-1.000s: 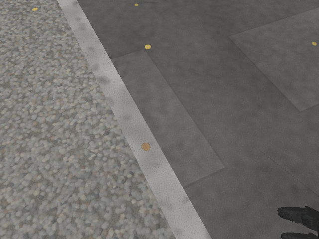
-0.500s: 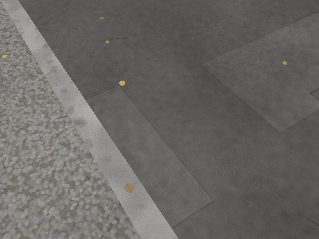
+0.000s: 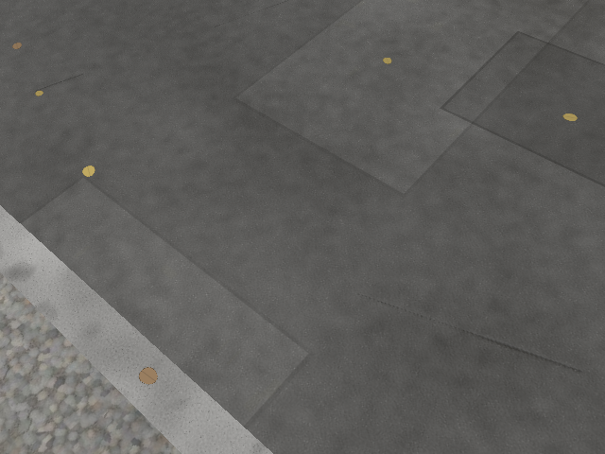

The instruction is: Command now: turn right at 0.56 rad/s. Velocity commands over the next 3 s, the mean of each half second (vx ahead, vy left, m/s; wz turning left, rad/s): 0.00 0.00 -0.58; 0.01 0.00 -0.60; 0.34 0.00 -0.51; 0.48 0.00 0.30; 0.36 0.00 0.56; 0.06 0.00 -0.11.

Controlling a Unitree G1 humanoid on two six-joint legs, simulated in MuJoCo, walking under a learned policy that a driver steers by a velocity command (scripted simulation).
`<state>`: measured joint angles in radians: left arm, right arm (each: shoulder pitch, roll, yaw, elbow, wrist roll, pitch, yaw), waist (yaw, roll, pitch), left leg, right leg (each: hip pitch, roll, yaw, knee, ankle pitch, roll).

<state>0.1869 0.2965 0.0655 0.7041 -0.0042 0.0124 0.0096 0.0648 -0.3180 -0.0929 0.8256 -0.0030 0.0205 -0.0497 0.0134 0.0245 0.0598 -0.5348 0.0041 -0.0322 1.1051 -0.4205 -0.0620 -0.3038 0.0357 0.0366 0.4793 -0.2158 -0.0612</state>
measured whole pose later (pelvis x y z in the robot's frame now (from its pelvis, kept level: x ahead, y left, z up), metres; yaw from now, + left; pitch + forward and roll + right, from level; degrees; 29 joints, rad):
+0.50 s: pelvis +0.02 +0.04 +0.00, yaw -19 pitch +1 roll +0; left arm 0.20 0.37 0.10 0.67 -0.02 0.06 0.02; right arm 0.12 -0.27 -0.06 0.81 -0.01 0.00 -0.04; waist 0.00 -0.06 0.06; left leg -0.21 0.01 0.02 0.42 -0.23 0.01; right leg -0.51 0.04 0.09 1.10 -0.42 0.09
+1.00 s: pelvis +0.00 -0.02 +0.00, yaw -36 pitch +2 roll +2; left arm 0.21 0.31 0.06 0.60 -0.01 0.02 0.02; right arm 0.09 -0.34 -0.08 0.77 0.00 0.01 -0.02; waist 0.01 0.03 0.06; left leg -0.49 0.00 -0.06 0.94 -0.34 -0.08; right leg -0.26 0.06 0.11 0.43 -0.19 -0.06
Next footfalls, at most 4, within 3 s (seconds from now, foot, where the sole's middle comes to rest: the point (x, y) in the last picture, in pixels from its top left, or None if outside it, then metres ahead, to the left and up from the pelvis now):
0.30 left None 0.09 0.14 -0.78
0.72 right None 0.00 -0.12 -0.78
1.22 left None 0.17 0.03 -0.78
1.64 right None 0.15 -0.39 -0.78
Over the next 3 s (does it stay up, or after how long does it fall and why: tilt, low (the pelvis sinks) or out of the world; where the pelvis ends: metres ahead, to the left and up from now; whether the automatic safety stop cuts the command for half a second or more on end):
stays up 0.59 -0.49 -0.01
